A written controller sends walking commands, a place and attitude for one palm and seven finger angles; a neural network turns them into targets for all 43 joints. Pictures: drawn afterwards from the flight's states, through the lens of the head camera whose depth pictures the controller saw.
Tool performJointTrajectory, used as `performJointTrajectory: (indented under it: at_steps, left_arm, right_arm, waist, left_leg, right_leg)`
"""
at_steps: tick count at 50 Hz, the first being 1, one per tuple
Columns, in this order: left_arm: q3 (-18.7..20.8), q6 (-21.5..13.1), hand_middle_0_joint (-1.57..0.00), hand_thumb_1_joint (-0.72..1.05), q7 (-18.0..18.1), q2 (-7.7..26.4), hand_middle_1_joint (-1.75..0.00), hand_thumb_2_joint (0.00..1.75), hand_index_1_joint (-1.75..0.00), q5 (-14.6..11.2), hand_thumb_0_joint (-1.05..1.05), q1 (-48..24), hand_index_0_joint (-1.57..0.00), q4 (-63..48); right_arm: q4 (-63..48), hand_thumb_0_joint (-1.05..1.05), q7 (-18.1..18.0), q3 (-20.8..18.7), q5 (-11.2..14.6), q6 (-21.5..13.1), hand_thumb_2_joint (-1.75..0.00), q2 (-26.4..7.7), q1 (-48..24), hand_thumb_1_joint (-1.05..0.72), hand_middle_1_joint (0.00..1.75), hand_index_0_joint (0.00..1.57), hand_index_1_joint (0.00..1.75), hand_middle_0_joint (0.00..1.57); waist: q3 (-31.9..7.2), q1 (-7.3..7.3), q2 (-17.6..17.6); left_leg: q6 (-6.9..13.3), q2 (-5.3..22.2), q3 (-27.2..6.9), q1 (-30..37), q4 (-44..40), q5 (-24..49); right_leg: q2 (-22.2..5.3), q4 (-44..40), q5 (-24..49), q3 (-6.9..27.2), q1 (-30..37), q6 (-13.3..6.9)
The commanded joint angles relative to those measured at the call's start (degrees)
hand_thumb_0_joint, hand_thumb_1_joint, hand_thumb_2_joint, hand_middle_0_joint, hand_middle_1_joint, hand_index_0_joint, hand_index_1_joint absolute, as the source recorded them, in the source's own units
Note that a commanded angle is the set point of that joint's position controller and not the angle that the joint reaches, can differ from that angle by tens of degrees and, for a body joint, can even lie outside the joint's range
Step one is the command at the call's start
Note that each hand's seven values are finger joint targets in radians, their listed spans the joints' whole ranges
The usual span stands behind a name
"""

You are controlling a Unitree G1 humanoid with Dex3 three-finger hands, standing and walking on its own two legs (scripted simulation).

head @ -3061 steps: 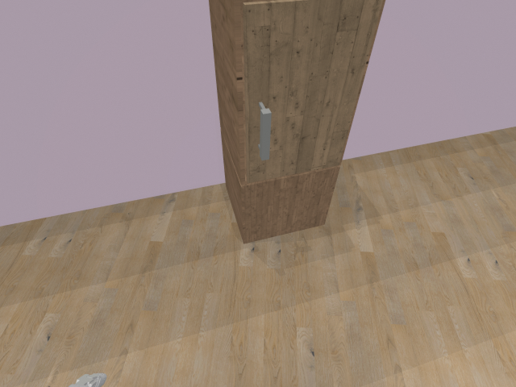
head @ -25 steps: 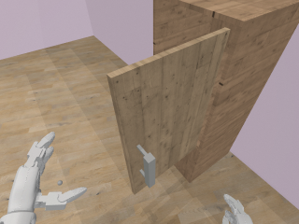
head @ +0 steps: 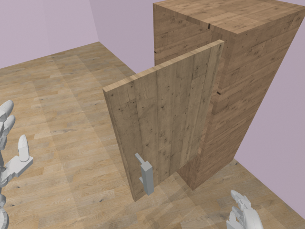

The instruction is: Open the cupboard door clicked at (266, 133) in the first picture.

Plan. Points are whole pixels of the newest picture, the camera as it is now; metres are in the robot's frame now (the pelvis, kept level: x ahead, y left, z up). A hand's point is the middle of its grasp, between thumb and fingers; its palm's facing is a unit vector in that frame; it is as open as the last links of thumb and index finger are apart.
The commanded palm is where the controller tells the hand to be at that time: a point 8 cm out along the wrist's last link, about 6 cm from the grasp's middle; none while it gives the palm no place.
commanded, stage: draw the hand back to the body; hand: left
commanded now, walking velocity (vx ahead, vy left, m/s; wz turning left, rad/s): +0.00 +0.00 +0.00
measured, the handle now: (143, 174) +0.32 +0.08 -0.10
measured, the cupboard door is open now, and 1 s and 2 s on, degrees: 93 93 93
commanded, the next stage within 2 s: step back with the hand held close in 0.24 s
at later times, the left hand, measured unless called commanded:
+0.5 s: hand (30, 155) +0.20 +0.27 +0.17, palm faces +0.49 -0.75 -0.45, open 7.4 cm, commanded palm +0.13 +0.29 +0.18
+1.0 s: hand (0, 188) +0.13 +0.29 +0.17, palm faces +0.54 -0.73 -0.42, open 7.4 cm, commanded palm +0.08 +0.31 +0.18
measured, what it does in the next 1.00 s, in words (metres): steps on the spot: right foot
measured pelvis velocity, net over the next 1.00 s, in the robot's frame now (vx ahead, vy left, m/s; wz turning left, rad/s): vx -0.07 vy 0.02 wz -0.04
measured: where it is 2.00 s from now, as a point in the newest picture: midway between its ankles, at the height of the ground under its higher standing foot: outside the picture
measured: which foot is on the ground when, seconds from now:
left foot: down 0.00-1.00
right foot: down 0.00-0.84, up 0.86-0.92, down 0.94-1.00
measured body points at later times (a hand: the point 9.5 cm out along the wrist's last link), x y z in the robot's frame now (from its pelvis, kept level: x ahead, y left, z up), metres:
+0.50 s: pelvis -0.01 +0.00 +0.00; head -0.01 -0.02 +0.45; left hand +0.17 +0.31 +0.20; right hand +0.17 -0.23 -0.08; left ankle -0.07 +0.09 -0.73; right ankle +0.04 -0.10 -0.73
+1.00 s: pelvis -0.07 +0.02 -0.01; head -0.08 +0.02 +0.44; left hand +0.10 +0.33 +0.19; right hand +0.07 -0.22 -0.09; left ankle -0.07 +0.09 -0.73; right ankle -0.09 -0.10 -0.73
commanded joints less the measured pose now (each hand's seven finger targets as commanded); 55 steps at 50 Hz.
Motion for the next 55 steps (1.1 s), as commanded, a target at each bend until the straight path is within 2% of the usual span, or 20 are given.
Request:
performJointTrajectory:
  at_steps: [1, 8, 17, 18, 19, 20, 21, 24, 27, 29, 31, 35, 42, 44, 46, 48, 50, 51, 53, 55]
  left_arm:
    - [4.0, -3.1, -0.2, 0.9, 0.0, 9.3, -0.3, 0.9, -0.3, -0.2, 0.0, -4.0, -0.2, -9.8]
    - [6.1, -3.9, -0.2, 0.9, 1.1, 12.0, -0.3, 0.9, -0.3, 0.8, 0.0, -5.1, -0.2, -13.6]
    - [4.2, -3.7, -0.2, 0.9, 0.3, 9.2, -0.3, 0.9, -0.3, 0.3, 0.0, -4.8, -0.2, -7.5]
    - [4.2, -4.1, -0.2, 0.9, 0.5, 10.3, -0.3, 0.9, -0.3, 0.5, 0.0, -10.8, -0.2, -10.0]
    - [13.4, -7.9, -0.2, 0.9, 1.6, 19.4, -0.3, 0.9, -0.3, 1.9, 0.0, -20.9, -0.2, -10.0]
    - [10.7, -8.5, -0.2, 0.9, 1.6, 14.2, -0.3, 0.9, -0.3, 2.7, 0.0, -13.7, -0.2, -6.5]
    - [9.2, -7.7, -0.2, 0.9, 1.4, 12.0, -0.3, 0.9, -0.3, 2.9, 0.0, -7.2, -0.2, -4.7]
    - [6.8, -7.8, -0.2, 0.9, 1.7, 9.6, -0.3, 0.9, -0.3, 3.6, 0.0, -3.5, -0.2, -8.9]
    - [8.1, -7.5, -0.2, 0.9, 2.1, 11.2, -0.3, 0.9, -0.3, 3.5, 0.0, 1.7, -0.2, -12.0]
    - [10.7, -7.6, -0.2, 0.9, 2.8, 13.8, -0.3, 0.9, -0.3, 3.5, 0.0, 2.6, -0.2, -15.0]
    - [12.0, -7.9, -0.2, 0.9, 2.4, 14.7, -0.3, 0.9, -0.3, 3.0, 0.0, 3.8, -0.2, -17.0]
    - [13.4, -8.6, -0.2, 0.9, 2.3, 15.1, -0.3, 0.9, -0.3, 3.2, 0.0, 3.7, -0.2, -19.2]
    - [9.9, -8.2, -0.2, 0.9, 3.5, 9.2, -0.3, 0.9, -0.3, 5.9, 0.0, -0.2, -0.2, -14.6]
    - [9.3, -8.2, -0.2, 0.9, 4.0, 8.9, -0.3, 0.9, -0.3, 6.1, 0.0, -1.9, -0.2, -12.7]
    - [7.2, -8.6, -0.2, 0.9, 4.0, 7.5, -0.3, 0.9, -0.3, 5.8, 0.0, -1.6, -0.2, -11.0]
    - [6.1, -8.8, -0.2, 0.9, 3.3, 8.3, -0.3, 0.9, -0.3, 4.5, 0.0, -5.3, -0.2, -11.5]
    - [6.2, -9.5, -0.2, 0.9, 3.1, 10.3, -0.3, 0.9, -0.3, 3.7, 0.0, -7.9, -0.2, -12.4]
    - [6.2, -9.4, -0.2, 0.9, 2.9, 10.9, -0.3, 0.9, -0.3, 3.4, 0.0, -8.9, -0.2, -12.5]
    - [7.8, -8.9, -0.2, 0.9, 2.9, 12.3, -0.3, 0.9, -0.3, 2.8, 0.0, -5.6, -0.2, -15.3]
    - [10.6, -8.9, -0.2, 0.9, 2.9, 14.2, -0.3, 0.9, -0.3, 2.1, 0.0, 1.9, -0.2, -16.7]
  right_arm:
    - [-8.4, 0.0, -0.1, -2.4, -0.2, -2.3, -0.9, -5.2, -6.4, -0.9, 0.3, 0.2, 0.3, 0.2]
    - [-7.7, 0.0, -0.4, -1.9, -0.8, -3.9, -0.9, -4.4, -7.6, -0.9, 0.3, 0.2, 0.3, 0.2]
    - [-6.7, 0.0, 0.0, -2.3, -0.6, -3.4, -0.9, -4.5, -8.0, -0.9, 0.3, 0.2, 0.3, 0.2]
    - [-6.5, 0.0, 0.0, -2.2, -0.7, -3.4, -0.9, -4.8, -8.6, -0.9, 0.3, 0.2, 0.3, 0.2]
    - [-9.0, 0.0, -0.2, -0.8, 0.0, -2.6, -0.9, -5.0, -6.5, -0.9, 0.3, 0.2, 0.3, 0.2]
    - [-7.9, 0.0, -1.0, -2.0, -1.5, -1.3, -0.9, -5.2, -5.5, -0.9, 0.3, 0.2, 0.3, 0.2]
    - [-7.9, 0.0, -0.9, -2.7, -1.7, -0.5, -0.9, -5.8, -5.5, -0.9, 0.3, 0.2, 0.3, 0.2]
    - [-8.9, 0.0, -0.6, -3.0, -2.2, 1.5, -0.9, -6.4, -5.1, -0.9, 0.3, 0.2, 0.3, 0.2]
    - [-10.5, 0.0, 0.0, -3.3, -1.5, 2.6, -0.9, -6.3, -5.4, -0.9, 0.3, 0.2, 0.3, 0.2]
    - [-11.0, 0.0, -0.2, -3.7, -1.4, 3.5, -0.9, -6.2, -6.1, -0.9, 0.3, 0.2, 0.3, 0.2]
    - [-12.1, 0.0, 0.3, -3.7, -0.7, 4.0, -0.9, -5.7, -6.5, -0.9, 0.3, 0.2, 0.3, 0.2]
    - [-13.4, 0.0, 0.1, -3.9, -1.1, 4.4, -0.9, -6.2, -6.7, -0.9, 0.3, 0.2, 0.3, 0.2]
    - [-12.3, 0.0, -0.9, -5.2, -4.1, 3.5, -0.9, -7.5, -3.9, -0.9, 0.3, 0.2, 0.3, 0.2]
    - [-11.6, 0.0, -1.1, -5.3, -4.4, 2.8, -0.9, -7.1, -3.0, -0.9, 0.3, 0.2, 0.3, 0.2]
    - [-10.1, 0.0, -0.9, -4.9, -4.2, 2.0, -0.9, -6.5, -1.6, -0.9, 0.3, 0.2, 0.3, 0.2]
    - [-9.1, 0.0, -0.4, -4.6, -2.3, 1.2, -0.9, -6.9, -3.1, -0.9, 0.3, 0.2, 0.3, 0.2]
    - [-8.5, 0.0, -0.4, -4.3, -1.3, 1.5, -0.9, -6.3, -4.2, -0.9, 0.3, 0.2, 0.3, 0.2]
    - [-8.6, 0.0, -0.3, -4.1, -1.1, 1.9, -0.9, -6.0, -4.5, -0.9, 0.3, 0.2, 0.3, 0.2]
    - [-9.6, 0.0, -0.1, -4.7, -0.3, 2.3, -0.9, -5.7, -4.8, -0.9, 0.3, 0.2, 0.3, 0.2]
    - [-10.6, 0.0, 0.3, -4.0, -0.2, 3.2, -0.9, -4.6, -5.5, -0.9, 0.3, 0.2, 0.3, 0.2]
  waist:
    - [-1.6, -0.22, -2.6]
    - [-3.6, 0.34, 1.8]
    - [1.3, 0.01, -2.5]
    - [0.2, -0.41, -1.8]
    - [6.6, -2.83, -0.1]
    - [3.1, -3.34, -7.5]
    - [0.9, -3.71, -9.9]
    - [-5.6, -4.28, -3.8]
    - [-9.8, -4.16, -4.4]
    - [-10.6, -3.92, -1.9]
    - [-11.3, -3.66, -1.6]
    - [-7.0, -3.37, 2.5]
    - [3.9, -4.56, 7.9]
    - [5.4, -4.75, 5.8]
    - [4.4, -5.06, 2.8]
    - [0.8, -5.3, 1.5]
    - [-4.5, -5.89, -2.5]
    - [-7.2, -6.11, -4.9]
    - [-12.6, -5.61, -8.7]
    - [-13.6, -5.1, -7.5]
  left_leg:
    - [-1.2, 2.7, 0.4, -9.0, -7.2, 16.8]
    - [-1.1, 1.8, 0.7, -7.7, -8.2, 16.0]
    - [-0.5, 2.1, 1.1, -7.4, -9.2, 12.7]
    - [-0.5, 1.9, 0.9, -7.1, -9.4, 12.3]
    - [-0.1, 1.7, -0.2, -11.0, -9.1, 5.0]
    - [0.0, 2.1, -2.2, -10.0, -7.6, 4.9]
    - [0.3, 1.8, -1.3, -8.0, -5.4, 6.2]
    - [-0.9, 2.5, -1.4, -7.7, -4.4, 13.0]
    - [-1.5, 4.5, -2.3, -9.4, -5.3, 22.5]
    - [-2.2, 5.1, -3.1, -11.6, -5.0, 28.1]
    - [-2.0, 5.5, -2.7, -14.0, -5.1, 27.4]
    - [-0.7, 7.0, -5.2, -23.1, -8.8, 20.9]
    - [3.8, 14.6, -9.9, -36.6, -16.9, 4.0]
    - [4.9, 14.7, -10.0, -34.8, -15.4, 4.6]
    - [3.8, 13.5, -10.4, -24.2, -11.0, 15.5]
    - [1.1, 11.8, -8.6, -14.3, -6.6, 24.9]
    - [-0.9, 8.9, -4.9, -11.3, -0.5, 30.6]
    - [-1.9, 6.8, -2.8, -10.3, 1.3, 30.6]
    - [-1.7, 4.1, -1.3, -6.1, 5.3, 28.0]
    - [-1.5, 3.0, -1.1, -8.4, 5.2, 19.8]
  right_leg:
    - [-2.8, -4.6, 7.0, 3.3, 11.3, 0.5]
    - [-2.9, -6.1, 7.2, 4.3, 14.1, 0.0]
    - [-2.7, -8.8, 2.9, 4.5, 12.1, 0.5]
    - [-2.8, -9.0, 2.5, 4.7, 12.4, 0.4]
    - [-5.0, -12.1, 0.8, 12.7, 6.8, 0.1]
    - [-5.9, -12.4, 3.1, 13.6, 9.0, -0.5]
    - [-7.3, -12.8, 6.6, 15.4, 8.3, -1.0]
    - [-9.9, -7.9, 18.5, 14.5, 11.9, -2.4]
    - [-8.7, -2.2, 27.1, 11.5, 14.8, -1.7]
    - [-8.4, 1.2, 32.4, 10.7, 16.0, -1.8]
    - [-7.7, 3.6, 33.0, 10.1, 16.4, -1.2]
    - [-4.4, 7.6, 27.7, 8.6, 18.5, 0.4]
    - [1.2, 19.9, -2.1, 5.0, 13.8, 2.2]
    - [1.1, 19.0, -4.7, 4.9, 10.6, 2.0]
    - [0.1, 9.7, -5.6, 4.5, 5.4, 1.4]
    - [-2.1, 2.0, 6.2, 5.6, 3.2, 0.7]
    - [-7.2, 0.9, 29.3, 11.1, 6.5, -1.5]
    - [-9.6, 2.3, 35.7, 13.7, 6.9, -2.8]
    - [-11.4, 0.8, 38.5, 16.1, 6.5, -4.2]
    - [-12.8, -1.1, 32.3, 16.8, 7.0, -4.4]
